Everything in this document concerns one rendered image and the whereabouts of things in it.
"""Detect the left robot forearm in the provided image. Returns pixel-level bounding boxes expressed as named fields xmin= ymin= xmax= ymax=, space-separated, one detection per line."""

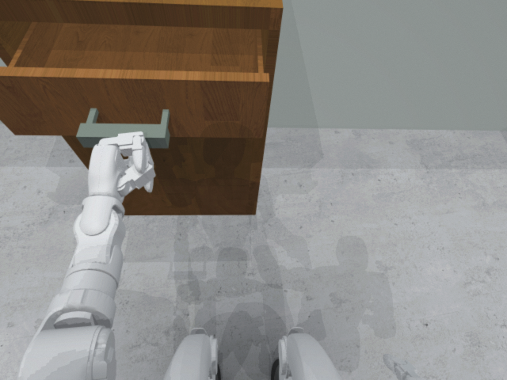
xmin=17 ymin=195 xmax=126 ymax=380

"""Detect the right robot hand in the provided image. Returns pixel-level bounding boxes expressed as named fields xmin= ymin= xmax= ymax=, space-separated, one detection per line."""
xmin=383 ymin=354 xmax=426 ymax=380

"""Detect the left robot upper arm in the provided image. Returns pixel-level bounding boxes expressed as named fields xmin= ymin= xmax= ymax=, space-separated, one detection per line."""
xmin=21 ymin=325 xmax=116 ymax=380

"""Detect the left robot hand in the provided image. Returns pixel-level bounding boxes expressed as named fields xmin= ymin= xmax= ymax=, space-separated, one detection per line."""
xmin=88 ymin=131 xmax=156 ymax=203

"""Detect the handle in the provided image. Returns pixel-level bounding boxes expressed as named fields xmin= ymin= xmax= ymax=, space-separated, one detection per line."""
xmin=76 ymin=108 xmax=170 ymax=148

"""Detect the robot left thigh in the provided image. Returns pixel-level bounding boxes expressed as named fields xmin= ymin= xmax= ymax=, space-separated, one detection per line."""
xmin=163 ymin=334 xmax=218 ymax=380

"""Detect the drawer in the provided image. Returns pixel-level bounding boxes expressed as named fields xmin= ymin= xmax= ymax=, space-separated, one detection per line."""
xmin=0 ymin=22 xmax=269 ymax=138

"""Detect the right robot shin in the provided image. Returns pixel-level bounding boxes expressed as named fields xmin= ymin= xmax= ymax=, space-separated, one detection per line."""
xmin=279 ymin=327 xmax=304 ymax=380

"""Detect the cabinet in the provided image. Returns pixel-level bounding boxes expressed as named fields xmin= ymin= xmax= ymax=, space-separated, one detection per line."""
xmin=0 ymin=0 xmax=283 ymax=215

